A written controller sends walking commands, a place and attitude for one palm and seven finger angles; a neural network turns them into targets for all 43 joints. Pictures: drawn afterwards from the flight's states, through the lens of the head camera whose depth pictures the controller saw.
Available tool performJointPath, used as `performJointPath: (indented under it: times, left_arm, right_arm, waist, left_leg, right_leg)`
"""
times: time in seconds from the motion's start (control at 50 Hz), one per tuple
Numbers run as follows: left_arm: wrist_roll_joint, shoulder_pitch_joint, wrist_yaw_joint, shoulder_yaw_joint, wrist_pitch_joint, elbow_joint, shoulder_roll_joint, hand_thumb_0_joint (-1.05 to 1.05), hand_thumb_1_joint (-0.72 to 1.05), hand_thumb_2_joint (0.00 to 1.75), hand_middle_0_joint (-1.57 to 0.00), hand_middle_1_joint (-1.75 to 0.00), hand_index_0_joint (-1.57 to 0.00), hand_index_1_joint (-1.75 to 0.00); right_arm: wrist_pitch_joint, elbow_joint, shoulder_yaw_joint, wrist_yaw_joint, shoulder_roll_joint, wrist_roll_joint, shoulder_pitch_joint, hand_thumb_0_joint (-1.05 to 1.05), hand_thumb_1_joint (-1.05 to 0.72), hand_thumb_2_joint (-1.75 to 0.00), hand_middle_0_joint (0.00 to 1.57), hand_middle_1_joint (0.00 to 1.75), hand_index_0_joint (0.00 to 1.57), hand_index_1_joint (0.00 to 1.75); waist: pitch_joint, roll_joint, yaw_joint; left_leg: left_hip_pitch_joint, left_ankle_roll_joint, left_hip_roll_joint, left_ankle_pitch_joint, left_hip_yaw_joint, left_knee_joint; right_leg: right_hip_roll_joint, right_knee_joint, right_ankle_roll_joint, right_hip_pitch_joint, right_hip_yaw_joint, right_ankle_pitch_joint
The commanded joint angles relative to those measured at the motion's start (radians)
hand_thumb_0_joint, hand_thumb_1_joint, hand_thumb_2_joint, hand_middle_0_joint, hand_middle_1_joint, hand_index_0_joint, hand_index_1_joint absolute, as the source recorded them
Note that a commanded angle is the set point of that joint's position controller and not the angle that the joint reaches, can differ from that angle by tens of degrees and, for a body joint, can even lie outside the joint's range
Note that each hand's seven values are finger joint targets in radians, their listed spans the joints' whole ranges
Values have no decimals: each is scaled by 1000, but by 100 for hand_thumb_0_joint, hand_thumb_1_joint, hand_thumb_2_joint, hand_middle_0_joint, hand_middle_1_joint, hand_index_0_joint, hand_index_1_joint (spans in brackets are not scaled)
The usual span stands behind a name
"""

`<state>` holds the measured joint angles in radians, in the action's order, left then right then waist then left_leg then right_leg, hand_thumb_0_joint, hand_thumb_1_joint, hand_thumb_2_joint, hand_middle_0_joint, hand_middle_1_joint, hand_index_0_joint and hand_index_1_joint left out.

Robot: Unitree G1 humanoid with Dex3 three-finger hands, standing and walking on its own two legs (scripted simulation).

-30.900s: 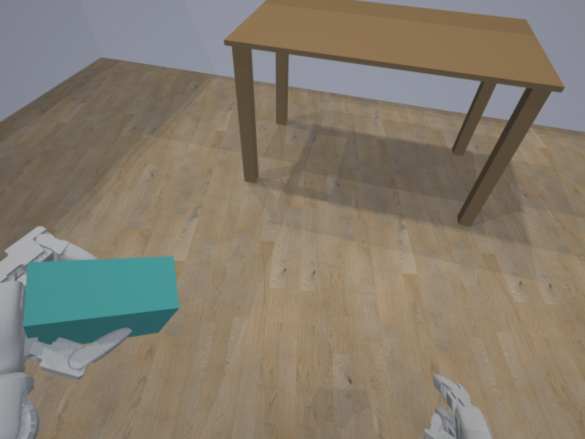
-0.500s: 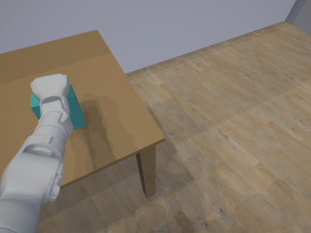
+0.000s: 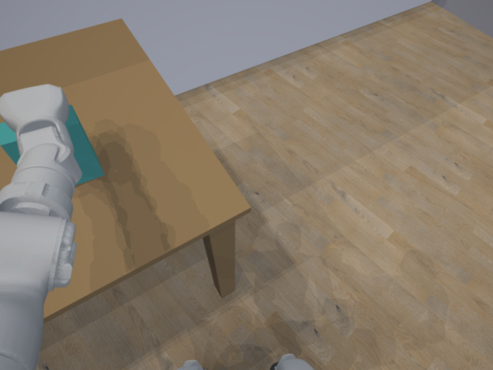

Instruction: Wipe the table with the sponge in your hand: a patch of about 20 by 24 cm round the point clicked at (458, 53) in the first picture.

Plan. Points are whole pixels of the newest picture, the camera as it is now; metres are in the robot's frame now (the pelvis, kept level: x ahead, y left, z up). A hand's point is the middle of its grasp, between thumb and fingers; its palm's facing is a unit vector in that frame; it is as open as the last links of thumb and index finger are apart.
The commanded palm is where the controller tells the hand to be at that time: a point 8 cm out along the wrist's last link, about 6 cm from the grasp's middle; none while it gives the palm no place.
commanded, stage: wipe forward along the third lane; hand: left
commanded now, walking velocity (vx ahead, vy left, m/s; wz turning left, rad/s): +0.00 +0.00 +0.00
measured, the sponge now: (61, 160) +0.48 +0.30 +0.02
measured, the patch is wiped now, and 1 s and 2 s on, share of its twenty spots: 0.85 0.90 0.90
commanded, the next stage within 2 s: wipe back along the third lane in 0.02 s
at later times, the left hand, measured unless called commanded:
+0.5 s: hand (47, 136) +0.49 +0.30 +0.07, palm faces -0.07 +0.05 -1.00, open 10.0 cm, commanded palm +0.46 +0.27 +0.10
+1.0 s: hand (59, 160) +0.44 +0.27 +0.07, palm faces -0.06 +0.03 -1.00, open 10.0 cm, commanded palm +0.41 +0.25 +0.10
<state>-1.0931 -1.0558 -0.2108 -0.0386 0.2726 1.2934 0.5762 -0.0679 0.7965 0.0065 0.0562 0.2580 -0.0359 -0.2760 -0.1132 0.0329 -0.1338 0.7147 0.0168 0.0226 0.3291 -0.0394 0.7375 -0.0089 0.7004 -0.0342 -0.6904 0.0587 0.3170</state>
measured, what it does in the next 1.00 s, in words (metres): stands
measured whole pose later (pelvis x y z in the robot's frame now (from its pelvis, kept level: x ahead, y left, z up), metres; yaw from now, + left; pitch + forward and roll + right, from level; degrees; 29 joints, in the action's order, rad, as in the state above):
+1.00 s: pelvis +0.04 +0.00 +0.01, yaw +2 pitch +10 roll +0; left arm -1.03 -0.69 -0.22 -0.17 0.41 0.89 0.35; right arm -0.16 0.75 0.01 0.04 0.24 -0.04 -0.14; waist -0.13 0.04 0.00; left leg 0.46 0.01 0.00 0.35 -0.05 0.63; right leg 0.02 0.60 -0.03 -0.43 0.04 0.35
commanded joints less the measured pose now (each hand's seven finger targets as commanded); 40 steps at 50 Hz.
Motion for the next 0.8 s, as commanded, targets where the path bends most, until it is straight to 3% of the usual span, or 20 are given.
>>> performJointPath:
  times: [0.0, 0.06, 0.1, 0.18, 0.24, 0.3, 0.36, 0.38, 0.44, 0.46, 0.48, 0.5, 0.56, 0.58, 0.62, 0.64, 0.7, 0.78]
  left_arm:
    - [-42, -398, -18, -3, 7, -100, 282, 0, 10, 130, -120, -160, -120, -160]
    - [-59, -400, -9, 25, -5, -99, 342, 0, 10, 130, -120, -160, -120, -160]
    - [-60, -374, -1, 9, -15, -93, 308, 0, 10, 130, -120, -160, -120, -160]
    - [-28, -237, 12, 2, -38, -149, 226, 0, 10, 130, -120, -160, -120, -160]
    - [5, -181, 4, 19, -46, -168, 221, 0, 10, 130, -120, -160, -120, -160]
    - [30, -139, -12, -24, -33, -173, 130, 0, 10, 130, -120, -160, -120, -160]
    - [26, -107, -21, -24, -5, -184, 117, 0, 10, 130, -120, -160, -120, -160]
    - [27, -124, -19, -39, -3, -217, 97, 0, 10, 130, -120, -160, -120, -160]
    - [26, -68, -18, -49, 17, -224, 63, 0, 10, 130, -120, -160, -120, -160]
    - [33, -56, -14, -77, 21, -245, 26, 0, 10, 130, -120, -160, -120, -160]
    - [34, -58, -11, -59, 23, -260, 38, 0, 10, 130, -120, -160, -120, -160]
    - [39, -38, -8, -88, 26, -274, -4, 0, 10, 130, -120, -160, -120, -160]
    - [51, 8, -3, -91, 41, -308, -30, 0, 10, 130, -120, -160, -120, -160]
    - [53, -4, -1, -95, 41, -336, -40, 0, 10, 130, -120, -160, -120, -160]
    - [59, 35, -2, -112, 53, -348, -74, 0, 10, 130, -120, -160, -120, -160]
    - [54, 53, -2, -95, 60, -360, -57, 0, 10, 130, -120, -160, -120, -160]
    - [52, 39, -2, -138, 79, -401, -113, 0, 10, 130, -120, -160, -120, -160]
    - [57, 71, -2, -131, 107, -449, -123, 0, 10, 130, -120, -160, -120, -160]
  right_arm:
    - [21, -52, 46, 15, 174, 5, -123, 0, -90, -90, 20, 30, 20, 30]
    - [19, -54, 43, 13, 181, 7, -140, 0, -90, -90, 20, 30, 20, 30]
    - [19, -58, 48, 9, 177, 8, -153, 0, -90, -90, 20, 30, 20, 30]
    - [20, -75, 62, -5, 167, 11, -162, 0, -90, -90, 20, 30, 20, 30]
    - [15, -81, 63, -8, 164, 6, -152, 0, -90, -90, 20, 30, 20, 30]
    - [20, -73, 66, -14, 160, 0, -135, 0, -90, -90, 20, 30, 20, 30]
    - [14, -62, 67, -22, 162, 1, -119, 0, -90, -90, 20, 30, 20, 30]
    - [12, -63, 68, -24, 162, 1, -107, 0, -90, -90, 20, 30, 20, 30]
    - [4, -65, 67, -28, 154, 2, -86, 0, -90, -90, 20, 30, 20, 30]
    - [3, -74, 65, -30, 150, 1, -72, 0, -90, -90, 20, 30, 20, 30]
    - [-1, -74, 67, -30, 151, 0, -65, 0, -90, -90, 20, 30, 20, 30]
    - [-3, -81, 66, -31, 145, 1, -54, 0, -90, -90, 20, 30, 20, 30]
    - [-15, -94, 65, -30, 144, 0, -23, 0, -90, -90, 20, 30, 20, 30]
    - [-17, -96, 67, -28, 143, 0, -13, 0, -90, -90, 20, 30, 20, 30]
    - [-23, -102, 64, -29, 141, 1, 2, 0, -90, -90, 20, 30, 20, 30]
    - [-29, -105, 65, -28, 143, 1, 13, 0, -90, -90, 20, 30, 20, 30]
    - [-39, -113, 62, -25, 136, -1, 46, 0, -90, -90, 20, 30, 20, 30]
    - [-55, -124, 59, -21, 133, 2, 88, 0, -90, -90, 20, 30, 20, 30]
  waist:
    - [-358, -3, -30]
    - [-362, 8, -26]
    - [-376, 24, -25]
    - [-470, 46, 20]
    - [-432, -9, 28]
    - [-366, -4, 30]
    - [-345, -9, 41]
    - [-354, 23, 44]
    - [-331, 4, 53]
    - [-326, 14, 56]
    - [-333, 19, 61]
    - [-331, 22, 63]
    - [-318, -25, 69]
    - [-327, -4, 73]
    - [-309, -20, 76]
    - [-306, -45, 81]
    - [-287, -34, 75]
    - [-305, -40, 98]
  left_leg:
    - [-178, -48, -33, -202, 70, -62]
    - [-157, -48, -33, -216, 70, -46]
    - [-174, -48, -31, -243, 70, -38]
    - [-240, -42, -24, -351, 73, -30]
    - [-217, -44, -26, -319, 77, -38]
    - [-237, -43, -22, -314, 73, -63]
    - [-262, -43, -21, -344, 72, -76]
    - [-283, -41, -22, -368, 71, -81]
    - [-303, -40, -21, -401, 68, -86]
    - [-312, -41, -26, -401, 73, -91]
    - [-329, -38, -20, -435, 64, -96]
    - [-345, -39, -22, -447, 68, -95]
    - [-355, -39, -24, -453, 67, -104]
    - [-374, -37, -20, -485, 61, -108]
    - [-387, -37, -21, -515, 61, -106]
    - [-383, -36, -22, -505, 60, -111]
    - [-407, -34, -23, -515, 56, -122]
    - [-411, -32, -33, -505, 66, -132]
  right_leg:
    - [-43, -67, 51, 185, -78, -250]
    - [-43, -56, 53, 184, -74, -271]
    - [-47, -49, 54, 177, -78, -285]
    - [-54, -40, 61, 229, -84, -366]
    - [-52, -55, 55, 253, -86, -362]
    - [-54, -65, 58, 231, -99, -335]
    - [-56, -77, 63, 241, -101, -350]
    - [-55, -78, 67, 249, -101, -366]
    - [-54, -78, 68, 261, -108, -384]
    - [-54, -85, 69, 269, -108, -387]
    - [-52, -81, 74, 277, -110, -396]
    - [-53, -80, 71, 277, -112, -399]
    - [-50, -91, 69, 303, -115, -416]
    - [-47, -90, 73, 306, -113, -425]
    - [-47, -91, 71, 309, -117, -440]
    - [-46, -95, 70, 323, -118, -440]
    - [-43, -101, 73, 319, -119, -431]
    - [-38, -110, 79, 372, -113, -469]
